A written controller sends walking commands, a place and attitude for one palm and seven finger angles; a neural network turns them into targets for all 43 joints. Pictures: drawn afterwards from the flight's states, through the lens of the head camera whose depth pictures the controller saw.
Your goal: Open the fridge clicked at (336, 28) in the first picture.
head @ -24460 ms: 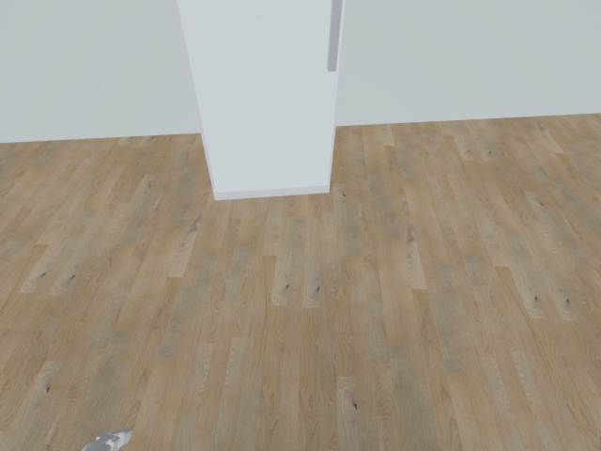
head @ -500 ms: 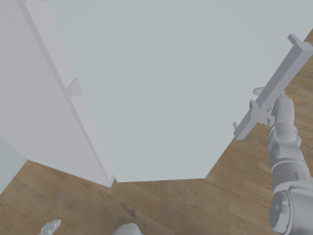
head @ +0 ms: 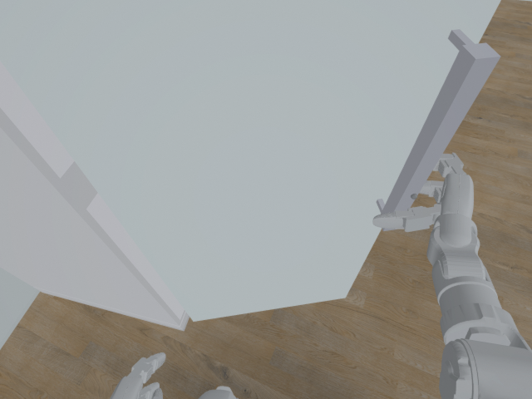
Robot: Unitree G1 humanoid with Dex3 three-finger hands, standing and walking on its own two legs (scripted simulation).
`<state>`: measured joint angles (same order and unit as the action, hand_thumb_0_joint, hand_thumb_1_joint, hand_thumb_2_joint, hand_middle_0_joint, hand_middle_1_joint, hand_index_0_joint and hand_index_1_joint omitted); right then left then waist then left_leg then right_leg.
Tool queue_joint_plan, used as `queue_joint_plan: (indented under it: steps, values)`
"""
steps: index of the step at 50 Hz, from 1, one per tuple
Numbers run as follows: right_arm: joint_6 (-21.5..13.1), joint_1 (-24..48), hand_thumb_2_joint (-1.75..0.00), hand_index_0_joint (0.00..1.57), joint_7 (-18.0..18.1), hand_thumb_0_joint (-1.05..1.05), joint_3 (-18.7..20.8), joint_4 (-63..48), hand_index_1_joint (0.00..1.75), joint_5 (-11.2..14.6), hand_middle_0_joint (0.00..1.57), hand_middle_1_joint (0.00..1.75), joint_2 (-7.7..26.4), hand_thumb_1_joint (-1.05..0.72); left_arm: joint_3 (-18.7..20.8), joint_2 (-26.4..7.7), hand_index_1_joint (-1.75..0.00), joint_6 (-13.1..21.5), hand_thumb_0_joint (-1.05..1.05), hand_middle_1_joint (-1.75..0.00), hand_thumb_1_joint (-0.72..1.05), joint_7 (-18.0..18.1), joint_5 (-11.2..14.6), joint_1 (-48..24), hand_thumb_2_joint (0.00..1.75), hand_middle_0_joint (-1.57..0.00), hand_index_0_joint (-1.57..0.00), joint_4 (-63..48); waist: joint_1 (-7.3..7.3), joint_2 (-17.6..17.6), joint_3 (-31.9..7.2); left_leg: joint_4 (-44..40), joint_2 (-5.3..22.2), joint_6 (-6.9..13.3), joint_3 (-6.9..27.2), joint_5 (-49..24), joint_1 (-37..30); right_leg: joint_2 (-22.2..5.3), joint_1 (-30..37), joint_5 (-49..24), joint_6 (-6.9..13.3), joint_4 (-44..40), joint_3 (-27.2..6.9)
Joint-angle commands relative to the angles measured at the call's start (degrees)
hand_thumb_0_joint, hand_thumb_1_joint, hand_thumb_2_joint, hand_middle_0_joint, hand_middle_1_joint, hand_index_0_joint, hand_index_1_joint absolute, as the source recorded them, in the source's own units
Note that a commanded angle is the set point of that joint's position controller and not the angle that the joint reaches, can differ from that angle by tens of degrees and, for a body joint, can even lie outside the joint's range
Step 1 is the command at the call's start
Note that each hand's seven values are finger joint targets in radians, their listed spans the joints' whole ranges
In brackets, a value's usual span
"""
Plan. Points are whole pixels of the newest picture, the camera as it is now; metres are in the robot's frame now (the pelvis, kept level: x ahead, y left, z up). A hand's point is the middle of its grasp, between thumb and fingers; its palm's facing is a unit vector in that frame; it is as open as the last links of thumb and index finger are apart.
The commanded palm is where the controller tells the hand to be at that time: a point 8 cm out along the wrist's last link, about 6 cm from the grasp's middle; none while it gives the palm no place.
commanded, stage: loosen the grip on the handle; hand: right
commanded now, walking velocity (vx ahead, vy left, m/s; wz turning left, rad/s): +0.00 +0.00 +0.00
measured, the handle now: (414, 152) +0.47 -0.17 +0.11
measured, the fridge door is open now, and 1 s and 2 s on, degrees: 67 67 67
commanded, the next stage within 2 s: slip the hand off the handle in 0.06 s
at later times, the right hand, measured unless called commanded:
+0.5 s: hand (448, 197) +0.44 -0.24 +0.05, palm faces +0.24 +0.94 -0.23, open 14.6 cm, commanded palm +0.40 -0.28 +0.06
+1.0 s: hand (475, 218) +0.40 -0.28 +0.04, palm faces +0.20 +0.96 -0.20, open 14.6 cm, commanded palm +0.36 -0.31 +0.06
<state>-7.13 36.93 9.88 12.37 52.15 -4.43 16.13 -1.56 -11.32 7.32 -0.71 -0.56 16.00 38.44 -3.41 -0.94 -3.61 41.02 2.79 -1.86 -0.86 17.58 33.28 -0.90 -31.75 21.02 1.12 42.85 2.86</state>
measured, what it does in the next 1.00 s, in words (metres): stands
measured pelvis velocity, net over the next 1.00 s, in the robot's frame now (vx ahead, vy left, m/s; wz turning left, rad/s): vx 0.00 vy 0.00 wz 0.00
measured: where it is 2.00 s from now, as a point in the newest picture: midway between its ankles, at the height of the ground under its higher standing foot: outside the picture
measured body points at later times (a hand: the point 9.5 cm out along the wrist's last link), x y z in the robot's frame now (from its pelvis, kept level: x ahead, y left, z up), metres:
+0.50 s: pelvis +0.00 +0.03 -0.01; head +0.08 +0.02 +0.43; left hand +0.06 +0.31 -0.12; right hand +0.42 -0.29 +0.07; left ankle +0.02 +0.14 -0.71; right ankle +0.00 -0.10 -0.71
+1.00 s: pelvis +0.00 +0.00 -0.01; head +0.07 -0.01 +0.43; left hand +0.05 +0.27 -0.12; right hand +0.39 -0.33 +0.06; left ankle +0.02 +0.14 -0.71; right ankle +0.00 -0.10 -0.71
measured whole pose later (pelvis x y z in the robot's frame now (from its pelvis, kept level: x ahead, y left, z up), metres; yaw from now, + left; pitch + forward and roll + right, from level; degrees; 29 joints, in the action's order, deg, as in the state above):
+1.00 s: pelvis +0.00 +0.00 -0.01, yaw +0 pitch +14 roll +2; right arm -17.2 29.2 -10.3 22.0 52.5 3.3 28.9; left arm -0.1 -15.7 -0.4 1.4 1.0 22.4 36.1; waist -3.4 0.5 -6.0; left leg 45.2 1.3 -1.4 -1.8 19.1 39.7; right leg -2.5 -39.4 23.7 0.8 49.4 1.6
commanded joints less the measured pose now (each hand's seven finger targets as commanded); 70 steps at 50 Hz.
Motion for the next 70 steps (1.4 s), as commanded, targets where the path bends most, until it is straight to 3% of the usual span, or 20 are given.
queue_joint_plan:
  steps: [1, 3, 7, 8, 9, 11, 13, 16, 21, 27, 33, 37, 43, 47, 49, 53, 57, 62, 68, 70]
  values:
    - [-10.10, 27.25, -0.20, 0.25, -1.10, 0.00, 0.05, -21.03, 1.15, 1.58, 0.25, 1.15, 8.66, 0.55, 5.31, -11.38, -0.30, 2.17, 0.00, -0.30, 0.90, 0.71, -0.41, 5.67, 0.90, -0.20, -0.20, -4.35, -0.31, 9.95, -32.48, 0.08, -3.88, 3.13, -2.40, -17.00, -4.22, -1.46, 22.80, -36.18, -2.35, -1.17, -3.78]
    - [-10.42, 23.82, -0.20, 0.25, -2.70, 0.00, 0.00, -20.06, 1.15, 2.54, 0.25, 1.15, 8.60, 0.55, 5.55, -11.71, -0.30, 1.84, 0.00, -0.30, 0.90, 0.31, -0.28, 6.71, 0.90, -0.20, -0.20, -3.74, -0.64, 7.70, -30.92, 0.32, -4.13, 2.85, -2.54, -19.16, -4.20, -1.92, 21.88, -40.45, -2.66, -0.23, -4.19]
    - [-8.79, 19.25, -0.20, 0.25, -3.42, 0.00, 1.30, -18.85, 1.15, 3.19, 0.25, 1.15, 9.72, 0.55, 5.89, -12.01, -0.30, 0.57, 0.00, -0.30, 0.90, 0.26, 0.39, 6.05, 0.90, -0.20, -0.20, -4.46, -0.28, 3.19, -24.59, -0.58, -4.08, 2.76, -2.44, -20.30, -7.55, -0.96, 14.24, -33.83, -1.15, -1.19, -2.97]
    - [-7.36, 16.97, -0.20, 0.25, -3.36, 0.00, 6.55, -1.36, 1.15, 1.45, 0.25, 1.15, 15.67, 0.55, 5.32, -12.73, -0.30, -0.57, 0.00, -0.30, 0.90, 0.83, 0.25, 7.76, 0.90, -0.20, -0.20, -1.65, -2.12, -4.22, -13.38, -0.88, -3.84, 2.60, -2.51, -18.39, -4.26, -0.26, 4.56, -24.28, -0.79, -1.09, -2.34]
    - [-7.07, 15.81, -0.20, 0.25, -4.03, 0.00, 7.07, -0.33, 1.15, 1.66, 0.25, 1.15, 16.42, 0.55, 4.82, -12.82, -0.30, -1.49, 0.00, -0.30, 0.90, 0.85, 0.14, 7.78, 0.90, -0.20, -0.20, -3.03, -0.85, -6.71, -11.86, -1.18, -3.35, 2.29, -2.03, -17.09, -6.09, 0.77, -0.82, -17.74, -0.21, -1.81, -1.66]
    - [-8.04, 18.08, -0.20, 0.25, -5.20, 0.00, 9.18, -3.98, 1.15, 1.51, 0.25, 1.15, 20.90, 0.55, 4.80, -12.85, -0.30, -2.28, 0.00, -0.30, 0.90, 1.45, 0.57, 6.05, 0.90, -0.20, -0.20, -5.29, 0.04, -5.24, -14.91, -2.07, -2.56, 2.23, -0.47, -14.82, -9.25, 1.71, -1.76, -13.05, 0.46, -2.47, -0.60]
    - [-10.67, 21.77, -0.20, 0.25, -6.40, 0.00, 11.42, -9.20, 1.15, 1.23, 0.25, 1.15, 25.09, 0.55, 4.83, -12.34, -0.30, -2.82, 0.00, -0.30, 0.90, 1.64, 0.34, 6.12, 0.90, -0.20, -0.20, -5.96, 1.06, 2.60, -22.35, -0.72, -2.54, 2.57, 0.64, -17.65, -12.42, 2.27, 1.20, -15.72, 0.79, -1.30, -0.08]
    - [-15.15, 24.77, -0.20, 0.25, -9.40, 0.00, 10.87, -13.36, 1.15, 1.71, 0.25, 1.15, 26.53, 0.55, 4.93, -12.04, -0.30, -2.91, 0.00, -0.30, 0.90, 1.91, 0.15, 6.31, 0.90, -0.20, -0.20, -5.74, 0.11, 5.70, -27.74, 0.64, -3.06, 2.59, 1.21, -19.86, -12.39, 1.97, 3.71, -18.31, 0.96, 0.74, 0.03]
    - [-14.38, 24.58, -0.20, 0.25, -14.08, 0.00, 8.55, -4.53, 1.15, 4.14, 0.25, 1.15, 25.24, 0.55, 5.17, -13.35, -0.30, -3.33, 0.00, -0.30, 0.90, 2.26, 1.03, 7.89, 0.90, -0.20, -0.20, -4.10, -2.65, 5.52, -22.70, -1.12, -3.39, 2.29, 0.87, -13.64, -7.17, 1.68, 1.64, -12.29, 1.01, 0.87, -0.69]
    - [-12.31, 22.72, -0.20, 0.25, -15.77, 0.00, 10.14, -2.31, 1.15, 5.47, 0.25, 1.15, 26.83, 0.55, 5.01, -13.84, -0.30, -4.28, 0.00, -0.30, 0.90, 2.59, 1.15, 9.22, 0.90, -0.20, -0.20, -5.25, -1.74, 3.48, -21.90, -1.10, -3.47, 2.21, 0.45, -14.06, -7.60, 1.84, -0.08, -13.35, 1.39, 0.48, -1.15]
    - [-14.05, 21.51, -0.20, 0.25, -14.92, 0.00, 16.06, -0.57, 1.15, 3.77, 0.25, 1.15, 35.29, 0.55, 4.39, -14.25, -0.30, -5.60, 0.00, -0.30, 0.90, 2.65, 0.78, 9.53, 0.90, -0.20, -0.20, -6.35, -0.74, 0.49, -21.31, -0.68, -3.35, 1.71, 1.32, -11.41, -8.80, 1.71, -4.16, -10.18, 1.50, 0.35, -1.13]
    - [-14.81, 24.09, -0.20, 0.25, -15.68, 0.00, 17.18, -1.45, 1.15, 3.12, 0.25, 1.15, 38.40, 0.55, 4.06, -14.32, -0.30, -5.93, 0.00, -0.30, 0.90, 3.08, 0.76, 9.21, 0.90, -0.20, -0.20, -7.42, -1.29, 3.04, -21.68, -0.64, -3.39, 1.77, 1.58, -8.69, -7.60, 1.76, -4.47, -8.39, 1.78, 0.68, -1.18]
    - [-15.83, 16.16, -0.20, 0.25, -19.67, 0.00, 12.85, -7.17, 1.15, 6.31, 0.25, 1.15, 30.19, 0.55, 4.71, -14.12, -0.30, -5.62, 0.00, -0.30, 0.90, 2.65, 0.88, 9.37, 0.90, -0.20, -0.20, -8.07, 0.08, 9.41, -26.52, 0.44, -4.59, 2.99, -0.66, -10.37, -4.19, 0.75, 4.85, -14.38, 0.66, 0.54, -1.96]
    - [-13.69, 10.51, -0.20, 0.25, -20.23, 0.00, 9.94, -11.89, 1.15, 9.47, 0.25, 1.15, 24.24, 0.55, 4.90, -14.09, -0.30, -5.22, 0.00, -0.30, 0.90, 2.64, 1.46, 8.25, 0.90, -0.20, -0.20, -9.23, 0.07, 7.87, -21.94, -0.01, -4.96, 3.23, -2.26, -9.01, -1.64, 0.13, 5.95, -16.43, 0.25, -0.43, -3.26]
    - [-12.21, 9.10, -0.20, 0.25, -19.22, 0.00, 10.46, -12.75, 1.15, 9.25, 0.25, 1.15, 24.60, 0.55, 5.10, -14.40, -0.30, -5.41, 0.00, -0.30, 0.90, 2.68, 1.68, 8.02, 0.90, -0.20, -0.20, -8.80, 0.01, 5.49, -19.55, -0.01, -4.94, 2.97, -2.68, -8.10, -0.66, -0.27, 5.46, -15.42, -0.06, -1.17, -3.96]
    - [-12.04, 4.01, -0.20, 0.25, -16.06, 0.00, 10.63, -22.87, 1.15, 8.41, 0.25, 1.15, 24.21, 0.55, 5.02, -13.78, -0.30, -4.54, 0.00, -0.30, 0.90, 2.35, 1.46, 6.64, 0.90, -0.20, -0.20, -10.25, 1.55, 8.85, -21.50, 0.78, -4.93, 3.14, -3.07, -8.46, -1.18, -0.51, 9.03, -20.59, -0.89, -1.64, -4.88]
    - [-12.06, -1.47, -0.20, 0.25, -14.06, 0.00, 13.97, -27.58, 1.15, 8.71, 0.25, 1.15, 26.32, 0.55, 4.67, -13.49, -0.30, -3.92, 0.00, -0.30, 0.90, 2.51, 1.23, 5.00, 0.90, -0.20, -0.20, -11.21, 2.78, 6.88, -20.32, 1.19, -4.93, 3.23, -2.89, -9.47, -4.08, -0.27, 6.79, -20.82, -0.85, -1.55, -4.51]
    - [-10.33, -8.46, -0.20, 0.25, -15.29, 0.00, 11.52, -33.19, 1.15, 9.59, 0.25, 1.15, 22.57, 0.55, 4.50, -12.72, -0.30, -2.65, 0.00, -0.30, 0.90, 2.59, 1.47, 2.89, 0.90, -0.20, -0.20, -12.17, 2.95, 10.00, -19.99, 1.14, -4.80, 3.22, -2.98, -9.96, -4.17, -0.60, 9.08, -23.60, -1.44, -1.44, -4.32]
    - [-7.13, -14.53, -0.20, 0.25, -18.60, 0.00, 10.19, -33.61, 1.15, 12.57, 0.25, 1.15, 19.47, 0.55, 4.05, -12.72, -0.30, -1.14, 0.00, -0.30, 0.90, 3.48, 2.25, 0.84, 0.90, -0.20, -0.20, -12.69, 2.46, 4.25, -15.15, -0.19, -4.55, 3.08, -3.16, -8.32, -5.07, 0.07, 5.05, -14.85, -0.62, -2.50, -3.87]
    - [-7.11, -14.55, -0.20, 0.25, -19.20, 0.00, 9.39, -36.32, 1.15, 12.68, 0.25, 1.15, 19.06, 0.55, 3.94, -12.66, -0.30, -0.52, 0.00, -0.30, 0.90, 3.82, 2.27, 0.10, 0.90, -0.20, -0.20, -12.95, 2.30, 5.46, -14.95, -0.11, -4.43, 3.14, -3.11, -7.42, -4.31, 0.21, 5.50, -13.70, -0.55, -2.46, -4.05]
